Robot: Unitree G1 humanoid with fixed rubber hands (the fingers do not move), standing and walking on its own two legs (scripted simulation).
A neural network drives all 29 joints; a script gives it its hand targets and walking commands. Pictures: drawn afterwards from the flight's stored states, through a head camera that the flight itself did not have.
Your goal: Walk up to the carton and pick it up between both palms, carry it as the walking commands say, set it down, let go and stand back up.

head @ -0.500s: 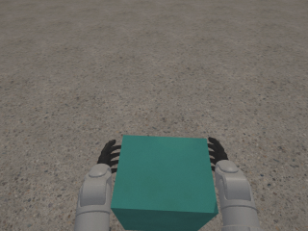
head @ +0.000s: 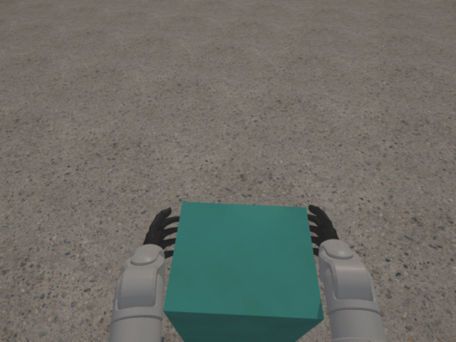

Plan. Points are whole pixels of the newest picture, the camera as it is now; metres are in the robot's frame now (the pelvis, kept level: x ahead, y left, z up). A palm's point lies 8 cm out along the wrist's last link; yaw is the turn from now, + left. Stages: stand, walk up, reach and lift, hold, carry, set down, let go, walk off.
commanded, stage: carry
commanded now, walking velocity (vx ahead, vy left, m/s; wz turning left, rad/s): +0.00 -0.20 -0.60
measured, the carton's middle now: (239, 281) +0.26 +0.00 -0.03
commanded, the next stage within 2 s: none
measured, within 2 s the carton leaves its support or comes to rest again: neither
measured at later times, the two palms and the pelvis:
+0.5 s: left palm (201, 242) +0.28 +0.06 +0.07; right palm (385, 248) +0.26 -0.24 +0.07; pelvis -0.01 -0.06 -0.03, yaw -3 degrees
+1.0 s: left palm (215, 247) +0.27 +0.04 +0.08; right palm (406, 252) +0.25 -0.26 +0.08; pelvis +0.00 -0.10 -0.01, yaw -2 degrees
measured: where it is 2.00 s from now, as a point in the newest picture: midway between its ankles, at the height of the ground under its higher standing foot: outside the picture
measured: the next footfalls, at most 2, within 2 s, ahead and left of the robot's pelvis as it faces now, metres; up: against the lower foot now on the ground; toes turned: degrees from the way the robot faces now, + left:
left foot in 0.48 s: +0.04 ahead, +0.04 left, +0.00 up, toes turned -12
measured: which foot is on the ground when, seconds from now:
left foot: down 0.00-0.22, up 0.24-0.46, down 0.48-1.00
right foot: down 0.00-1.00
